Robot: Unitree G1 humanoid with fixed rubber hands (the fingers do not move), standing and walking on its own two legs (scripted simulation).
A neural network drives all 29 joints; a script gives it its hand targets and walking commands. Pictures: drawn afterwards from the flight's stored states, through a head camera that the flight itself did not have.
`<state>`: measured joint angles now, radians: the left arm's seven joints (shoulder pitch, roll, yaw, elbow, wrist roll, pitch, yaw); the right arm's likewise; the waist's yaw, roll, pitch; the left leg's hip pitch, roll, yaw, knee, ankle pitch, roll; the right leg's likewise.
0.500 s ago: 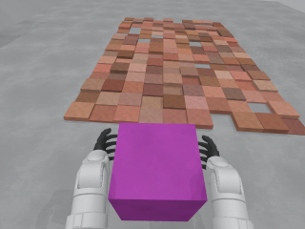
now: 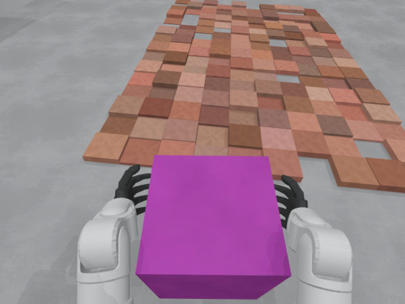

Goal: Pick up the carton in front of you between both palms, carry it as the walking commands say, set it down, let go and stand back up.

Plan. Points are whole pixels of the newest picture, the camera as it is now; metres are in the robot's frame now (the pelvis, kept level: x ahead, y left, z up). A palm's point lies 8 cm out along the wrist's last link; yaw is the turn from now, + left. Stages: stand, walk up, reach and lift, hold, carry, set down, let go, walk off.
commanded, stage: carry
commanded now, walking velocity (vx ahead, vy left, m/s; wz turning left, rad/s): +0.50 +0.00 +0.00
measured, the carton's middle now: (209, 233) +0.27 +0.00 +0.01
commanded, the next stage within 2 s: none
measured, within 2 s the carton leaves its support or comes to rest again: neither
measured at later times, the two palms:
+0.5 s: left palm (158, 104) +0.60 +0.15 +0.08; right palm (267, 115) +0.59 -0.15 +0.08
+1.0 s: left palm (167, 40) +0.98 +0.17 +0.10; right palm (247, 47) +0.97 -0.13 +0.10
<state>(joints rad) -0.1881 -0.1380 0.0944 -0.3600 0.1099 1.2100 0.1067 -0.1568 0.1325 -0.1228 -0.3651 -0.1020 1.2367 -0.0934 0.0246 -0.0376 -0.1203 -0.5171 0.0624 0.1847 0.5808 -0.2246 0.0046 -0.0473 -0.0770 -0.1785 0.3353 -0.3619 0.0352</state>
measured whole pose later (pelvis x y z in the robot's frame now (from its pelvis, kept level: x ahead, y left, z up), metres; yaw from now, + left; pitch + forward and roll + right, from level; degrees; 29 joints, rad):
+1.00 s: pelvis +0.66 +0.03 -0.02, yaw -1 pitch +3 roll +0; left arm -0.41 -0.08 0.14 -0.18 0.09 1.15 0.12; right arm -0.40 0.05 -0.14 -0.17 -0.07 1.19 -0.11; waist 0.00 -0.01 -0.06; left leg -0.51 0.05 0.20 0.54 -0.08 0.07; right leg 0.02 -0.07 -0.20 0.49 -0.52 0.02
